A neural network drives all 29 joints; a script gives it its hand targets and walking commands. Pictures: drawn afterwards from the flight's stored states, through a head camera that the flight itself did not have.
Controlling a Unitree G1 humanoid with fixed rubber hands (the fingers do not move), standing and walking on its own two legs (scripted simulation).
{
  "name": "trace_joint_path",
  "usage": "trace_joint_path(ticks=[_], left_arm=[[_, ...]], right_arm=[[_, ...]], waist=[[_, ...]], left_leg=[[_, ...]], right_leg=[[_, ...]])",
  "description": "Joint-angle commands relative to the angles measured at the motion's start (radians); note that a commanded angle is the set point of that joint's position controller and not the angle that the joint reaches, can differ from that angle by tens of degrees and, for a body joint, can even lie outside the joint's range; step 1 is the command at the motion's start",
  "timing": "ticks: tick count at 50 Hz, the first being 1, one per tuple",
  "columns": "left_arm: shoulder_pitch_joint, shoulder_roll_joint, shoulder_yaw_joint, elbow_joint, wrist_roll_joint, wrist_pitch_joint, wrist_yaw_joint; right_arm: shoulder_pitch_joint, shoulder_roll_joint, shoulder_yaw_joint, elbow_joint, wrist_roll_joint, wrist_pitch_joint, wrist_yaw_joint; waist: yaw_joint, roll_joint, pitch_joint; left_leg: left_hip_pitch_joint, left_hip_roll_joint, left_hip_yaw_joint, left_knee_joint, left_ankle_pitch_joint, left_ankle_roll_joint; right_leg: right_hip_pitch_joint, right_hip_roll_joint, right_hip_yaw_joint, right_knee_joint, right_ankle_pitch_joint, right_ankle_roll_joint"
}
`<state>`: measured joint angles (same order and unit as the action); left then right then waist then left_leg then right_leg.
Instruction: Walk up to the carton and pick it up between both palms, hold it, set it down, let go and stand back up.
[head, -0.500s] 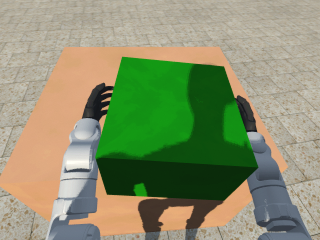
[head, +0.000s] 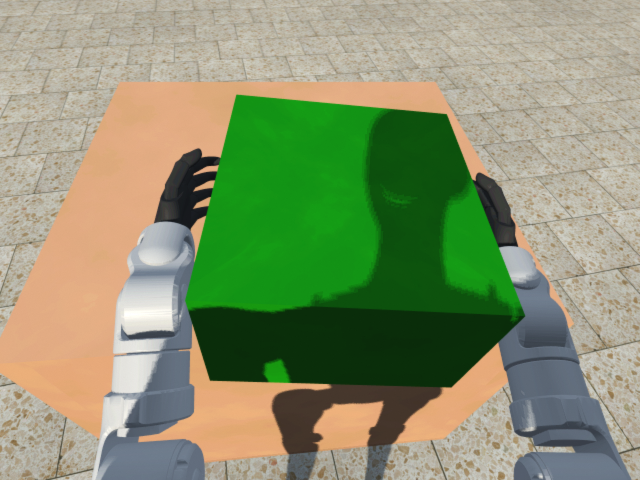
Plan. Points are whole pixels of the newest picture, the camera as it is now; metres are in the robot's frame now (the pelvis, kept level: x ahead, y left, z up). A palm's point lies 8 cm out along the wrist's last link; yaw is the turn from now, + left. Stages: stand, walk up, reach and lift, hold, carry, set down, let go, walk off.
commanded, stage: reach and lift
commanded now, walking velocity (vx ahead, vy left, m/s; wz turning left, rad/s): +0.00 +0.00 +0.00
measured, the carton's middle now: (339, 235) +0.36 -0.03 +0.12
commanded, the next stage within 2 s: hold in 0.18 s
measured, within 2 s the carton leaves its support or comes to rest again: neither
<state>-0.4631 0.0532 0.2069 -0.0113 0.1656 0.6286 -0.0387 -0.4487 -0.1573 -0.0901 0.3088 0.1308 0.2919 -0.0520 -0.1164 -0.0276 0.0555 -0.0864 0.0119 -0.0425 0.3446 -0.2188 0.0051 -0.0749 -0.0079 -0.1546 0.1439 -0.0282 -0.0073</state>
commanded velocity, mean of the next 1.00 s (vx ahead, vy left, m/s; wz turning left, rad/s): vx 0.00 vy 0.00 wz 0.00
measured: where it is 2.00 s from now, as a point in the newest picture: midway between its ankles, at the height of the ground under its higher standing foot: outside the picture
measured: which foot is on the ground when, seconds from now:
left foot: down 0.00-1.00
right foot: down 0.00-1.00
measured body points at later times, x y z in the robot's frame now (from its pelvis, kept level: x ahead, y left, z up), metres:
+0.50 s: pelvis -0.01 +0.00 +0.00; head +0.00 +0.02 +0.45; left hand +0.38 +0.16 +0.17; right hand +0.36 -0.21 +0.15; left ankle -0.02 +0.11 -0.75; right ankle +0.03 -0.12 -0.75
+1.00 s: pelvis -0.02 -0.01 +0.00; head -0.02 +0.01 +0.45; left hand +0.36 +0.17 +0.19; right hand +0.36 -0.21 +0.17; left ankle -0.02 +0.11 -0.75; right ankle +0.03 -0.12 -0.75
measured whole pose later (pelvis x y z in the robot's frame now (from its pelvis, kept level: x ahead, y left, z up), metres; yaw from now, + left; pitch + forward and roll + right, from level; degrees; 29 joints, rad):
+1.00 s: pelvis -0.02 -0.01 +0.00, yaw +0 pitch -4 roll -1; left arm -0.56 0.06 0.28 -0.04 0.16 0.76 -0.06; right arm -0.57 -0.15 -0.12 0.34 0.15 0.39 -0.05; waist -0.09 -0.04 0.04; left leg -0.08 0.01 -0.05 0.33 -0.19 0.00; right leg -0.07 -0.01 -0.16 0.15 -0.01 -0.02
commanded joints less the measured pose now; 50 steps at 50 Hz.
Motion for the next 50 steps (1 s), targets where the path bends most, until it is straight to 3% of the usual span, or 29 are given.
trace_joint_path(ticks=[1, 2, 5, 8, 10, 11, 14, 16, 18, 20, 23, 25, 26, 27, 29, 30, 32, 34, 35, 38, 41, 44, 46, 50], left_arm=[[-0.547, -0.426, -0.500, -0.299, -0.115, -0.043, -0.080], [-0.577, -0.403, -0.466, -0.229, -0.102, -0.035, -0.085], [-0.562, -0.394, -0.448, -0.220, -0.101, -0.015, -0.089], [-0.571, -0.368, -0.421, -0.204, -0.096, -0.004, -0.089], [-0.519, -0.384, -0.420, -0.244, -0.089, 0.007, -0.099], [-0.558, -0.362, -0.400, -0.203, -0.088, 0.006, -0.103], [-0.625, -0.365, -0.412, -0.205, -0.089, -0.001, -0.097], [-0.614, -0.379, -0.428, -0.240, -0.108, -0.010, -0.094], [-0.619, -0.375, -0.439, -0.274, -0.107, -0.005, -0.088], [-0.605, -0.378, -0.430, -0.250, -0.113, 0.008, -0.097], [-0.607, -0.354, -0.400, -0.199, -0.091, 0.032, -0.104], [-0.569, -0.367, -0.411, -0.225, -0.094, 0.049, -0.105], [-0.621, -0.327, -0.346, -0.137, -0.075, 0.051, -0.113], [-0.590, -0.350, -0.392, -0.239, -0.079, 0.057, -0.108], [-0.646, -0.351, -0.362, -0.179, -0.089, 0.058, -0.108], [-0.610, -0.374, -0.397, -0.263, -0.089, 0.057, -0.103], [-0.624, -0.378, -0.404, -0.300, -0.098, 0.045, -0.102], [-0.623, -0.357, -0.399, -0.307, -0.092, 0.042, -0.097], [-0.601, -0.359, -0.408, -0.313, -0.091, 0.051, -0.095], [-0.648, -0.348, -0.375, -0.221, -0.086, 0.072, -0.101], [-0.636, -0.361, -0.399, -0.281, -0.108, 0.084, -0.088], [-0.724, -0.347, -0.357, -0.174, -0.113, 0.070, -0.094], [-0.661, -0.373, -0.359, -0.213, -0.113, 0.076, -0.101], [-0.709, -0.329, -0.305, -0.170, -0.076, 0.098, -0.115]], right_arm=[[-0.696, 0.349, 0.342, -0.423, 0.053, -0.083, 0.051], [-0.708, 0.348, 0.320, -0.399, 0.033, -0.073, 0.053], [-0.686, 0.341, 0.327, -0.362, 0.044, -0.053, 0.055], [-0.713, 0.317, 0.299, -0.359, 0.037, -0.049, 0.055], [-0.677, 0.324, 0.306, -0.388, 0.046, -0.044, 0.042], [-0.729, 0.328, 0.302, -0.380, 0.043, -0.046, 0.045], [-0.776, 0.316, 0.260, -0.350, 0.023, -0.046, 0.055], [-0.746, 0.339, 0.285, -0.357, 0.031, -0.051, 0.056], [-0.718, 0.312, 0.280, -0.346, 0.031, -0.043, 0.057], [-0.736, 0.302, 0.279, -0.368, 0.034, -0.031, 0.050], [-0.737, 0.310, 0.271, -0.318, 0.037, -0.013, 0.052], [-0.718, 0.314, 0.294, -0.345, 0.067, -0.010, 0.045], [-0.769, 0.289, 0.247, -0.264, 0.038, 0.003, 0.051], [-0.695, 0.318, 0.263, -0.276, 0.062, 0.002, 0.048], [-0.791, 0.318, 0.244, -0.307, 0.038, 0.002, 0.055], [-0.745, 0.333, 0.274, -0.333, 0.054, -0.003, 0.049], [-0.756, 0.342, 0.290, -0.372, 0.074, -0.009, 0.047], [-0.764, 0.315, 0.295, -0.381, 0.066, -0.006, 0.042], [-0.760, 0.311, 0.317, -0.404, 0.077, -0.004, 0.038], [-0.806, 0.315, 0.270, -0.352, 0.048, 0.015, 0.045], [-0.788, 0.323, 0.287, -0.361, 0.082, 0.015, 0.050], [-0.910, 0.299, 0.235, -0.308, 0.040, 0.017, 0.067], [-0.798, 0.336, 0.254, -0.293, 0.049, 0.027, 0.057], [-0.820, 0.320, 0.218, -0.194, 0.036, 0.054, 0.053]], waist=[[-0.007, 0.073, -0.597], [-0.005, 0.068, -0.554], [0.006, 0.042, -0.505], [0.008, 0.051, -0.490], [0.002, 0.041, -0.506], [0.014, 0.011, -0.500], [-0.002, 0.048, -0.531], [-0.014, 0.039, -0.561], [-0.015, 0.075, -0.577], [-0.014, 0.062, -0.560], [-0.010, 0.045, -0.488], [-0.007, 0.045, -0.509], [0.010, 0.032, -0.436], [-0.008, 0.055, -0.476], [0.005, 0.035, -0.460], [-0.001, 0.050, -0.508], [0.012, 0.060, -0.557], [0.006, 0.080, -0.603], [0.018, 0.059, -0.627], [0.022, 0.040, -0.490], [0.023, 0.039, -0.538], [0.036, 0.039, -0.509], [0.018, 0.042, -0.514], [0.015, 0.053, -0.425]], left_leg=[[-0.013, -0.024, -0.025, -0.021, 0.514, -0.050], [-0.036, -0.029, -0.021, -0.026, 0.471, -0.048], [-0.069, -0.031, -0.017, -0.051, 0.396, -0.038], [-0.082, -0.033, -0.016, -0.064, 0.371, -0.034], [-0.066, -0.037, -0.017, -0.052, 0.434, -0.032], [-0.109, -0.041, -0.009, -0.065, 0.375, -0.027], [-0.090, -0.025, -0.017, -0.077, 0.312, -0.031], [-0.054, -0.036, -0.003, -0.066, 0.348, -0.031], [-0.028, -0.033, -0.013, -0.049, 0.435, -0.042], [-0.034, -0.038, -0.011, -0.037, 0.448, -0.047], [-0.090, -0.036, -0.010, -0.072, 0.322, -0.033], [-0.088, -0.036, -0.010, -0.069, 0.368, -0.028], [-0.137, -0.040, -0.007, -0.098, 0.260, -0.021], [-0.099, -0.034, -0.001, -0.089, 0.324, -0.025], [-0.143, -0.039, 0.000, -0.106, 0.236, -0.015], [-0.100, -0.039, 0.000, -0.095, 0.324, -0.020], [-0.070, -0.047, 0.002, -0.068, 0.417, -0.026], [-0.033, -0.038, -0.013, -0.054, 0.457, -0.028], [-0.029, -0.044, -0.010, -0.044, 0.465, -0.024], [-0.108, -0.038, 0.006, -0.080, 0.295, -0.019], [-0.083, -0.033, 0.007, -0.073, 0.334, -0.026], [-0.178, -0.032, 0.002, -0.109, 0.170, -0.012], [-0.138, -0.043, 0.019, -0.095, 0.255, -0.013], [-0.177, -0.042, 0.016, -0.118, 0.170, -0.010]], right_leg=[[0.412, 0.052, 0.076, 0.086, 0.323, -0.032], [0.381, 0.037, 0.068, 0.083, 0.311, -0.029], [0.413, 0.032, 0.076, 0.082, 0.285, -0.025], [0.414, 0.029, 0.074, 0.086, 0.261, -0.025], [0.463, 0.037, 0.076, 0.092, 0.335, -0.023], [0.460, 0.034, 0.076, 0.091, 0.300, -0.015], [0.401, 0.034, 0.058, 0.084, 0.202, -0.030], [0.394, 0.042, 0.062, 0.085, 0.242, -0.025], [0.407, 0.046, 0.057, 0.090, 0.267, -0.034], [0.432, 0.045, 0.059, 0.079, 0.286, -0.031], [0.417, 0.032, 0.060, 0.072, 0.220, -0.032], [0.449, 0.030, 0.071, 0.080, 0.278, -0.030], [0.426, 0.021, 0.065, 0.066, 0.183, -0.023], [0.438, 0.033, 0.070, 0.079, 0.233, -0.033], [0.433, 0.023, 0.067, 0.074, 0.168, -0.029], [0.449, 0.033, 0.064, 0.077, 0.235, -0.029], [0.475, 0.039, 0.074, 0.090, 0.325, -0.028], [0.463, 0.037, 0.072, 0.095, 0.320, -0.038], [0.469, 0.040, 0.077, 0.094, 0.330, -0.033], [0.423, 0.033, 0.065, 0.080, 0.191, -0.026], [0.418, 0.034, 0.077, 0.088, 0.206, -0.033], [0.385, 0.024, 0.073, 0.085, 0.063, -0.025], [0.451, 0.027, 0.077, 0.079, 0.169, -0.019], [0.433, 0.027, 0.067, 0.068, 0.071, -0.024]])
